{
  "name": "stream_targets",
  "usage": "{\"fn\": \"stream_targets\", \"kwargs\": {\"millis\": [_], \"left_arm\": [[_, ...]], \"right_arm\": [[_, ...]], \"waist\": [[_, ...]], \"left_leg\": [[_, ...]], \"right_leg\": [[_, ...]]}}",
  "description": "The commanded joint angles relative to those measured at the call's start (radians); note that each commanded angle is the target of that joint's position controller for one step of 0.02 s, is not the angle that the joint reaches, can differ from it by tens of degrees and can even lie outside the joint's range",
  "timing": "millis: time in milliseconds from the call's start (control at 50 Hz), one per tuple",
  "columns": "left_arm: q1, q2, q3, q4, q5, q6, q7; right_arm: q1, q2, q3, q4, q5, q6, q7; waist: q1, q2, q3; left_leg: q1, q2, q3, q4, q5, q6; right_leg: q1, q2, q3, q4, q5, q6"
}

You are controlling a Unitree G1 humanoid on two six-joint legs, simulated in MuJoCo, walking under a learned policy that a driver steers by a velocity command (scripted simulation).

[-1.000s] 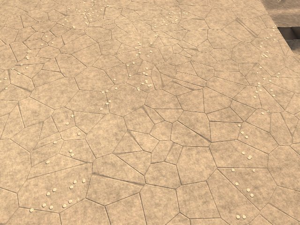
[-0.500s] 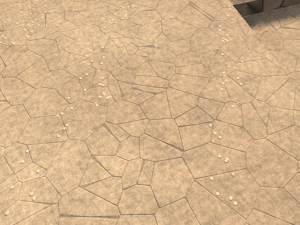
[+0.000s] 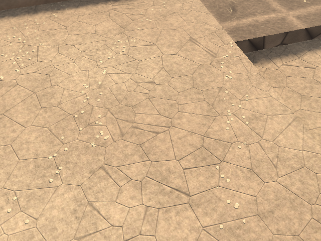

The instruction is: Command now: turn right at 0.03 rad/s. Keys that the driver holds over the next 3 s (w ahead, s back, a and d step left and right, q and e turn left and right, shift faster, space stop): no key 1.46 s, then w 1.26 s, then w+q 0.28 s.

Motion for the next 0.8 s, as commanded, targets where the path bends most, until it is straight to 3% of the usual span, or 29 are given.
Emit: {"fn": "stream_targets", "kwargs": {"millis": [20,420,800], "left_arm": [[-0.023,0.097,0.021,-0.03,-0.003,-0.01,0.006],[-0.045,0.106,0.012,0.125,-0.008,-0.007,0.019],[-0.018,0.09,-0.001,0.198,-0.01,-0.007,0.022]], "right_arm": [[0.005,-0.129,-0.023,-0.024,0.002,-0.004,-0.005],[0.024,-0.109,-0.014,0.052,0.0,0.01,-0.013],[0.116,-0.078,0.0,0.086,0.0,0.005,-0.02]], "waist": [[-0.004,0.001,-0.061],[0.0,0.001,-0.022],[0.007,-0.001,0.0]], "left_leg": [[-0.026,0.042,-0.039,-0.086,0.185,0.031],[-0.013,0.011,-0.013,-0.119,0.136,0.025],[-0.033,0.0,-0.004,-0.125,0.1,0.026]], "right_leg": [[0.093,-0.072,0.07,-0.054,0.229,-0.032],[0.099,-0.074,0.063,-0.083,0.169,-0.024],[0.077,-0.067,0.055,-0.098,0.109,-0.019]]}}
